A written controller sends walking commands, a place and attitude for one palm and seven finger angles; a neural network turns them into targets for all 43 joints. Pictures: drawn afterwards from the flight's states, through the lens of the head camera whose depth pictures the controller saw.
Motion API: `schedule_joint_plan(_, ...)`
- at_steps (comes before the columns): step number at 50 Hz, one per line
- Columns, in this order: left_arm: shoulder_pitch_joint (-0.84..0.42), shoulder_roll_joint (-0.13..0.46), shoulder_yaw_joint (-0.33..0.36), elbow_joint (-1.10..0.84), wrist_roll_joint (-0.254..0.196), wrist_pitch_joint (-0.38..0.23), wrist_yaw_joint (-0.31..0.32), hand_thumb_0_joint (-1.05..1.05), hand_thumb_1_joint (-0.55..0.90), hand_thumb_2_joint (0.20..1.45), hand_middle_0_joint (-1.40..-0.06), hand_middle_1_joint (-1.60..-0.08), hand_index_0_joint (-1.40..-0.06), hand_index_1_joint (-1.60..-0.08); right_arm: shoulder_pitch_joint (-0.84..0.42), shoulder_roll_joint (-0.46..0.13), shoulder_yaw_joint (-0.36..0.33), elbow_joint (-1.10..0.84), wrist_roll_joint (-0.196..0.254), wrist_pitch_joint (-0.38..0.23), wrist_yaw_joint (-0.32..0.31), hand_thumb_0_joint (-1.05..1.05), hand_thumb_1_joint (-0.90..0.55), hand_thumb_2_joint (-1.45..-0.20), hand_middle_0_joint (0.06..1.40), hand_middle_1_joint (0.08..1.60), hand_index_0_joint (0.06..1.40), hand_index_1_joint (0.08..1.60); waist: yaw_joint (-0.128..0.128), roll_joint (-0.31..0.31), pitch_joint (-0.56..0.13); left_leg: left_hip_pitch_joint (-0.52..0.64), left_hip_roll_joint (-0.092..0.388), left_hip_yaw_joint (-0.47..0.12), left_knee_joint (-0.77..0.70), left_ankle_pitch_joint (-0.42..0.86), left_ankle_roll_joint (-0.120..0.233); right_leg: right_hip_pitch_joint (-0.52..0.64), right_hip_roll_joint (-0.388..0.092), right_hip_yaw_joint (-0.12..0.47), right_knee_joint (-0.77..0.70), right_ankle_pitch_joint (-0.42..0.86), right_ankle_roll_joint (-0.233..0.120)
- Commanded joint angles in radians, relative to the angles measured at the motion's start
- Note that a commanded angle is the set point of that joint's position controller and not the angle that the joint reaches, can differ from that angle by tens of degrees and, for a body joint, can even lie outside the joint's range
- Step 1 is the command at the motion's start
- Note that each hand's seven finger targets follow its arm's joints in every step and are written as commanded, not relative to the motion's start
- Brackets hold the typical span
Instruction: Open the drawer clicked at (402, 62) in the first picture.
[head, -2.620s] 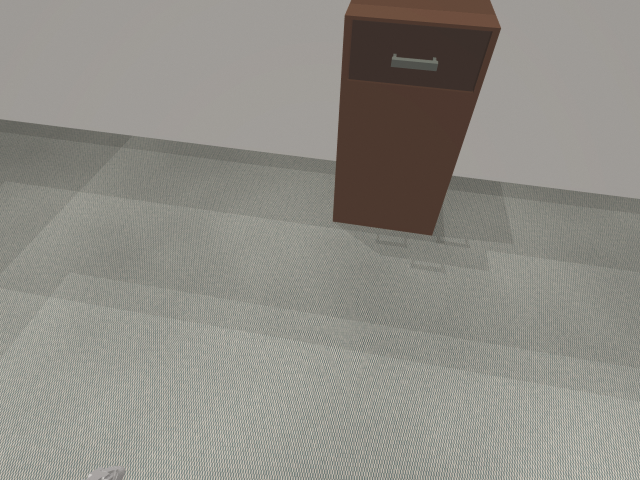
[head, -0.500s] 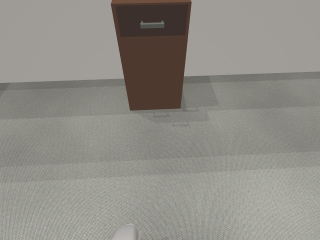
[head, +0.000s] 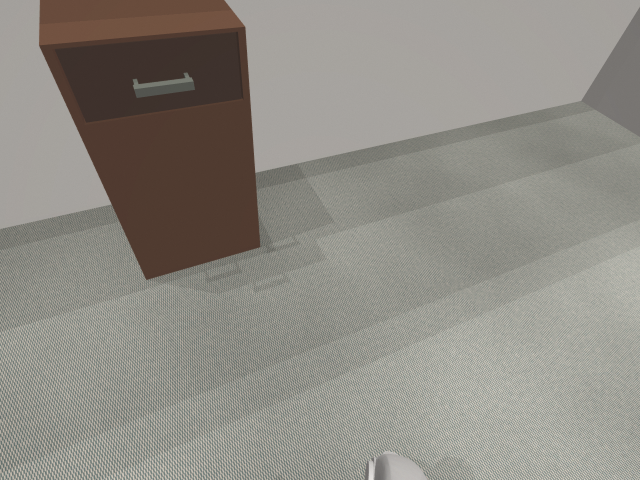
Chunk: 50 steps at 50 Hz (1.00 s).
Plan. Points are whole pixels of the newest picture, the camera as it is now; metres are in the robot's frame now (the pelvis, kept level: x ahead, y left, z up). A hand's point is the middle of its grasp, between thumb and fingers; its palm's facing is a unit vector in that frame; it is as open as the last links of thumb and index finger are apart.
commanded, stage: walk to a spot facing it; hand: left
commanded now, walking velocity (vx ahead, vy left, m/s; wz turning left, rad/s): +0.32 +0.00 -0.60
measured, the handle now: (163, 83) +0.95 +0.45 -0.01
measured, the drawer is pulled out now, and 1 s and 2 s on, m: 0.00 0.00 0.00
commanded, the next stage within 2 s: turn to face it in 0.90 s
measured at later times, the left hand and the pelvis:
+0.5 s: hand (264, 359) +0.34 +0.11 -0.17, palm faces -0.26 -0.94 -0.23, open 7.2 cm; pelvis +0.19 -0.05 -0.01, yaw -16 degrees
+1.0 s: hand (274, 292) +0.48 +0.11 -0.18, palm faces -0.45 -0.88 -0.16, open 7.4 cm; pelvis +0.34 -0.03 +0.00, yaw -33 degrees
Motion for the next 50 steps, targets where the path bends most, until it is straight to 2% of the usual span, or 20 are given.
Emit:
schedule_joint_plan(1, -0.099, -0.045, -0.032, -0.084, -0.003, -0.008, -0.022, 0.0, 0.9, 0.9, -0.2, -0.3, -0.2, -0.3, 0.09, -0.138, -0.017, -0.021, 0.001, -0.02, 0.003, 0.0, -0.9, -0.9, 0.2, 0.3, 0.2, 0.3, -0.023, 0.147, 0.091, 0.086, 0.284, -0.137, -0.227, 0.199, 0.092, -0.139, -0.044, -0.005, -0.153, 0.058, 0.015)
schedule_joint_plan(4, -0.218, -0.046, -0.043, -0.111, -0.007, -0.012, -0.021, 0.0, 0.9, 0.9, -0.2, -0.3, -0.2, -0.3, 0.148, -0.144, -0.019, 0.003, -0.007, -0.01, 0.007, 0.0, -0.9, -0.9, 0.2, 0.3, 0.2, 0.3, -0.069, 0.145, 0.11, 0.115, 0.291, -0.092, -0.201, 0.29, 0.087, -0.082, -0.021, -0.051, -0.304, 0.031, -0.001)
schedule_joint_plan(8, -0.261, -0.045, -0.048, -0.12, -0.011, -0.025, -0.02, 0.0, 0.9, 0.9, -0.2, -0.3, -0.2, -0.3, 0.176, -0.164, -0.019, 0.017, -0.012, 0.002, 0.007, 0.0, -0.9, -0.9, 0.2, 0.3, 0.2, 0.3, -0.073, 0.177, 0.103, 0.176, 0.292, -0.008, -0.116, 0.533, 0.065, 0.018, 0.039, -0.106, -0.448, -0.021, -0.049)
schedule_joint_plan(10, -0.182, -0.022, -0.043, -0.097, -0.009, -0.036, -0.015, 0.0, 0.9, 0.9, -0.2, -0.3, -0.2, -0.3, 0.175, -0.19, -0.025, 0.012, -0.01, 0.006, 0.008, 0.0, -0.9, -0.9, 0.2, 0.3, 0.2, 0.3, -0.03, 0.192, 0.036, 0.203, 0.289, 0.036, 0.057, 0.846, 0.047, 0.162, 0.102, -0.151, -0.506, -0.091, -0.086)
schedule_joint_plan(11, -0.059, 0.004, -0.034, -0.063, -0.009, -0.045, -0.011, 0.0, 0.9, 0.9, -0.2, -0.3, -0.2, -0.3, 0.144, -0.21, -0.027, -0.001, -0.004, 0.008, 0.009, 0.0, -0.9, -0.9, 0.2, 0.3, 0.2, 0.3, 0.033, 0.206, -0.044, 0.178, 0.272, 0.063, 0.225, 0.917, 0.023, 0.33, 0.134, -0.167, -0.559, -0.074, -0.105)
schedule_joint_plan(12, 0.105, 0.073, -0.015, -0.013, -0.007, -0.06, -0.004, 0.0, 0.9, 0.9, -0.2, -0.3, -0.2, -0.3, 0.121, -0.213, -0.025, -0.019, 0.006, 0.011, 0.019, 0.0, -0.9, -0.9, 0.2, 0.3, 0.2, 0.3, 0.114, 0.152, -0.153, 0.007, 0.254, 0.072, 0.467, 0.791, -0.021, 0.646, 0.111, -0.13, -0.622, 0.026, -0.131)
schedule_joint_plan(13, 0.215, 0.205, 0.013, 0.012, -0.011, -0.072, 0.011, 0.0, 0.9, 0.9, -0.2, -0.3, -0.2, -0.3, 0.154, -0.14, -0.01, -0.054, 0.023, 0.012, 0.029, 0.0, -0.9, -0.9, 0.2, 0.3, 0.2, 0.3, 0.138, -0.073, -0.292, -0.384, 0.119, 0.043, 0.791, -0.006, -0.078, 1.006, -0.189, 0.298, -0.64, 0.155, -0.24)
schedule_joint_plan(14, 0.264, 0.27, 0.022, 0.029, -0.041, -0.065, 0.026, 0.0, 0.9, 0.9, -0.2, -0.3, -0.2, -0.3, 0.075, -0.117, -0.006, -0.098, 0.023, 0.012, 0.014, 0.0, -0.9, -0.9, 0.2, 0.3, 0.2, 0.3, 0.138, -0.102, -0.314, -0.582, 0.036, -0.105, 1.061, -0.349, -0.091, 1.028, -0.366, 0.601, -0.714, 0.476, -0.329)
schedule_joint_plan(15, 0.222, 0.251, 0.018, 0.01, -0.044, -0.061, 0.033, 0.0, 0.9, 0.9, -0.2, -0.3, -0.2, -0.3, 0.035, -0.142, -0.014, -0.102, 0.019, 0.008, 0.009, 0.0, -0.9, -0.9, 0.2, 0.3, 0.2, 0.3, 0.125, -0.026, -0.264, -0.572, 0.079, -0.229, 1.056, -0.236, -0.073, 0.896, -0.32, 0.484, -0.74, 0.446, -0.306)
schedule_joint_plan(18, 0.025, 0.118, -0.02, -0.028, -0.035, -0.072, 0.044, 0.0, 0.9, 0.9, -0.2, -0.3, -0.2, -0.3, 0.018, -0.116, -0.016, -0.073, -0.004, 0.044, 0.013, 0.0, -0.9, -0.9, 0.2, 0.3, 0.2, 0.3, 0.002, 0.049, -0.025, -0.468, 0.141, -0.256, 0.918, -0.069, -0.084, 0.447, -0.204, 0.297, -0.853, 0.215, -0.226)
schedule_joint_plan(20, -0.03, 0.099, -0.021, -0.032, -0.021, -0.082, 0.048, 0.0, 0.9, 0.9, -0.2, -0.3, -0.2, -0.3, 0.097, -0.087, -0.013, -0.048, -0.009, 0.061, 0.016, 0.0, -0.9, -0.9, 0.2, 0.3, 0.2, 0.3, -0.058, 0.007, -0.041, -0.393, 0.13, -0.238, 0.802, -0.055, -0.094, 0.348, -0.148, 0.199, -0.867, 0.176, -0.21)
schedule_joint_plan(23, -0.003, 0.07, -0.017, -0.023, -0.02, -0.085, 0.041, 0.0, 0.9, 0.9, -0.2, -0.3, -0.2, -0.3, 0.049, -0.075, -0.016, -0.067, -0.012, 0.068, 0.023, 0.0, -0.9, -0.9, 0.2, 0.3, 0.2, 0.3, -0.05, -0.056, -0.012, -0.392, 0.101, -0.225, 0.675, 0.018, -0.103, 0.286, -0.093, 0.194, -0.897, 0.056, -0.203)
schedule_joint_plan(30, 0.065, 0.106, -0.011, -0.018, -0.019, -0.077, 0.039, 0.0, 0.9, 0.9, -0.2, -0.3, -0.2, -0.3, -0.152, -0.084, -0.013, -0.153, 0.001, 0.037, 0.034, 0.0, -0.9, -0.9, 0.2, 0.3, 0.2, 0.3, 0.013, -0.087, -0.003, -0.294, 0.02, -0.213, 0.313, -0.008, -0.084, 0.349, -0.11, 0.305, -0.84, 0.052, -0.208)
schedule_joint_plan(33, 0.039, 0.103, -0.008, -0.03, -0.028, -0.061, 0.039, 0.0, 0.9, 0.9, -0.2, -0.3, -0.2, -0.3, -0.08, -0.118, -0.02, -0.131, 0.004, 0.026, 0.021, 0.0, -0.9, -0.9, 0.2, 0.3, 0.2, 0.3, -0.036, -0.055, -0.013, -0.043, -0.009, -0.193, 0.089, 0.064, -0.082, 0.264, -0.051, 0.279, -0.727, 0.013, -0.151)
schedule_joint_plan(34, 0.048, 0.058, -0.016, -0.039, -0.03, -0.056, 0.036, 0.0, 0.9, 0.9, -0.2, -0.3, -0.2, -0.3, 0.007, -0.177, -0.03, -0.108, 0.001, 0.02, 0.01, 0.0, -0.9, -0.9, 0.2, 0.3, 0.2, 0.3, -0.071, 0.085, -0.047, 0.131, 0.084, -0.298, -0.014, 0.018, -0.056, 0.153, 0.026, 0.229, -0.551, -0.043, -0.107)
schedule_joint_plan(35, 0.083, -0.011, -0.027, -0.053, -0.039, -0.052, 0.025, 0.0, 0.9, 0.9, -0.2, -0.3, -0.2, -0.3, 0.088, -0.288, -0.051, -0.095, -0.016, 0.022, 0.007, 0.0, -0.9, -0.9, 0.2, 0.3, 0.2, 0.3, -0.091, 0.385, -0.101, 0.266, 0.374, -0.608, -0.105, 0.008, 0.043, -0.04, 0.159, 0.064, -0.247, -0.373, -0.039)
schedule_joint_plan(36, 0.077, 0.029, -0.023, -0.058, -0.026, -0.052, 0.026, 0.0, 0.9, 0.9, -0.2, -0.3, -0.2, -0.3, 0.082, -0.282, -0.04, -0.109, -0.009, 0.036, 0.011, 0.0, -0.9, -0.9, 0.2, 0.3, 0.2, 0.3, -0.091, 0.335, -0.092, 0.15, 0.471, -0.674, -0.17, -0.107, 0.107, -0.038, 0.108, 0.051, -0.06, -0.451, -0.023)
schedule_joint_plan(39, 0.048, 0.033, -0.007, -0.032, -0.016, -0.037, 0.006, 0.0, 0.9, 0.9, -0.2, -0.3, -0.2, -0.3, -0.081, -0.172, -0.01, -0.136, -0.002, 0.03, 0.003, 0.0, -0.9, -0.9, 0.2, 0.3, 0.2, 0.3, -0.022, 0.192, 0.055, -0.073, 0.351, -0.428, -0.194, 0.02, 0.071, -0.021, 0.019, 0.042, 0.072, -0.249, 0.002)
schedule_joint_plan(42, 0.103, -0.008, -0.013, -0.011, -0.019, -0.011, 0.007, 0.0, 0.9, 0.9, -0.2, -0.3, -0.2, -0.3, -0.072, -0.153, -0.005, -0.12, 0.0, 0.024, -0.005, 0.0, -0.9, -0.9, 0.2, 0.3, 0.2, 0.3, 0.0, 0.206, -0.023, -0.017, 0.284, -0.212, -0.117, 0.425, 0.057, 0.041, 0.015, 0.014, 0.068, -0.165, 0.031)
schedule_joint_plan(50, -0.039, -0.048, -0.02, -0.061, -0.019, 0.016, 0.011, 0.0, 0.9, 0.9, -0.2, -0.3, -0.2, -0.3, -0.011, -0.161, -0.032, -0.075, -0.005, 0.047, -0.001, 0.0, -0.9, -0.9, 0.2, 0.3, 0.2, 0.3, -0.044, 0.225, 0.019, -0.006, 0.299, -0.077, -0.078, 0.46, 0.081, 0.099, 0.001, -0.054, -0.223, -0.147, 0.044)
